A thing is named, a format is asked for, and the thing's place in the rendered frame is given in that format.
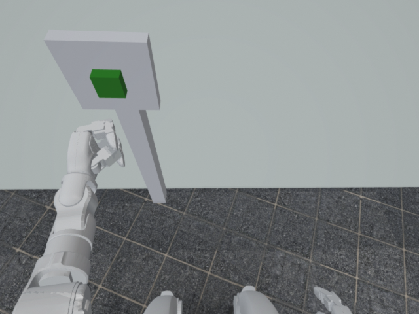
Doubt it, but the button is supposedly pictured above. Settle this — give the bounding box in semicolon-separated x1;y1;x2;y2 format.
90;69;127;98

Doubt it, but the panel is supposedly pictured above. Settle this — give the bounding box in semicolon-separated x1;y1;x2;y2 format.
44;30;167;203

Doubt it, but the right robot hand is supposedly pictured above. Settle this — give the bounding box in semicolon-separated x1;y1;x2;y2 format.
314;287;352;314

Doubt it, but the left robot hand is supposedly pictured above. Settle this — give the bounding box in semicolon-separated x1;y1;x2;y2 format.
67;118;125;180

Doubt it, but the robot left upper arm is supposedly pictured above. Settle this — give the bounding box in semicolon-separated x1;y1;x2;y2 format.
15;281;92;314

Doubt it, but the robot left forearm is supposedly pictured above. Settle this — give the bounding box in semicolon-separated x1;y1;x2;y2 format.
12;173;98;314

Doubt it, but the right robot shin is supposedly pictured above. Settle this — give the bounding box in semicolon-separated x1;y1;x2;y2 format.
242;286;255;292

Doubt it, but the right robot thigh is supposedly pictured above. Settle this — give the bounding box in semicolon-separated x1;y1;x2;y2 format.
233;290;279;314

